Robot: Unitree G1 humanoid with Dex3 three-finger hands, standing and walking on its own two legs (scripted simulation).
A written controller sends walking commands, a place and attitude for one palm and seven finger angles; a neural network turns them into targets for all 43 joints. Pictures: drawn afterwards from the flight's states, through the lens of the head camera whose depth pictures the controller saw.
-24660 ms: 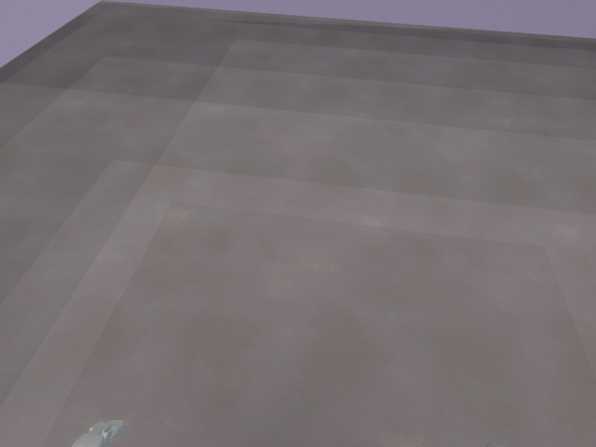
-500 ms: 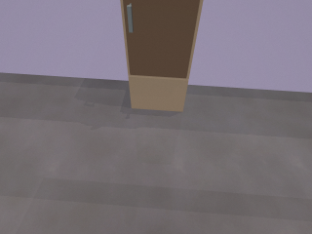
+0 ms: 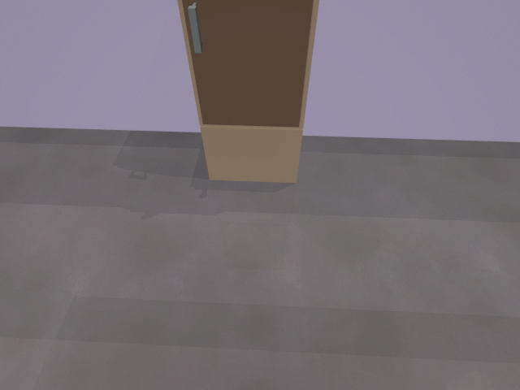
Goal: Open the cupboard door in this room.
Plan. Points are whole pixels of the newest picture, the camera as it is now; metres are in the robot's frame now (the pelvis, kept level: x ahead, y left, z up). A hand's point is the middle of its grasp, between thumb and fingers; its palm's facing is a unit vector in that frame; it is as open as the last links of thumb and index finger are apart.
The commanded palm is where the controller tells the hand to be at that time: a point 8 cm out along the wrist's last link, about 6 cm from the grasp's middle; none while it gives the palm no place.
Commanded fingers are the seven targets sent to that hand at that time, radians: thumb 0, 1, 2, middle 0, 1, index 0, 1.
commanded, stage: stand and wait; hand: left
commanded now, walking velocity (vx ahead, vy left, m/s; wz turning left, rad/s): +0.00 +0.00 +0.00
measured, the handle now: (196, 27) +1.19 +0.28 +0.04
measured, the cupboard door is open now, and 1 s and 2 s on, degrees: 0 0 0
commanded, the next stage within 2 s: look at it before walking up in 0.30 s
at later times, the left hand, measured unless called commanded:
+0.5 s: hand out of the picture -0.02 +0.14 -0.18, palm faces +0.05 -0.99 -0.15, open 7.4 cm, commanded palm none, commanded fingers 0.00 0.90 0.90 -0.20 -0.30 -0.20 -0.30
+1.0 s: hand out of the picture +0.01 +0.17 -0.18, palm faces +0.03 -0.98 -0.18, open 7.4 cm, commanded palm none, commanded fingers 0.00 0.90 0.90 -0.20 -0.30 -0.20 -0.30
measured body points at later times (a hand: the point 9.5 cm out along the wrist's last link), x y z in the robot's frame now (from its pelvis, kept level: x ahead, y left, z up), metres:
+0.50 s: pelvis +0.01 -0.01 +0.00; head +0.03 -0.01 +0.45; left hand -0.02 +0.19 -0.16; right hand +0.00 -0.22 -0.17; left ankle +0.01 +0.12 -0.74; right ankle -0.02 -0.10 -0.74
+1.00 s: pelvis +0.02 +0.00 +0.00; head +0.04 +0.00 +0.45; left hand +0.01 +0.22 -0.16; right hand +0.01 -0.21 -0.16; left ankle +0.01 +0.12 -0.74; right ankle -0.02 -0.10 -0.74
